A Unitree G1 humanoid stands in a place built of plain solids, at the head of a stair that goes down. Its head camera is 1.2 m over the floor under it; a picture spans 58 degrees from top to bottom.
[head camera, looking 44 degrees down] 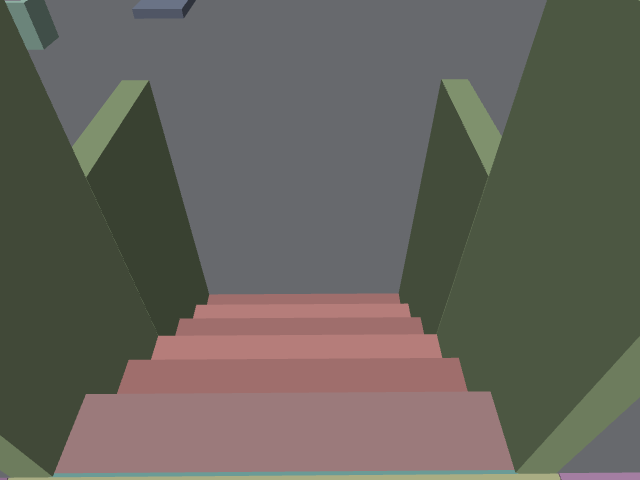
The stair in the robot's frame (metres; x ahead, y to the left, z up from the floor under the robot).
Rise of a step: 0.18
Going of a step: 0.22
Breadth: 1.20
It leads straight ahead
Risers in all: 6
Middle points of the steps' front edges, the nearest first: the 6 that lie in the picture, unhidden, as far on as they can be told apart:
0.60 0.09 0.00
0.82 0.09 -0.18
1.04 0.09 -0.37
1.27 0.10 -0.55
1.49 0.10 -0.73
1.71 0.10 -0.92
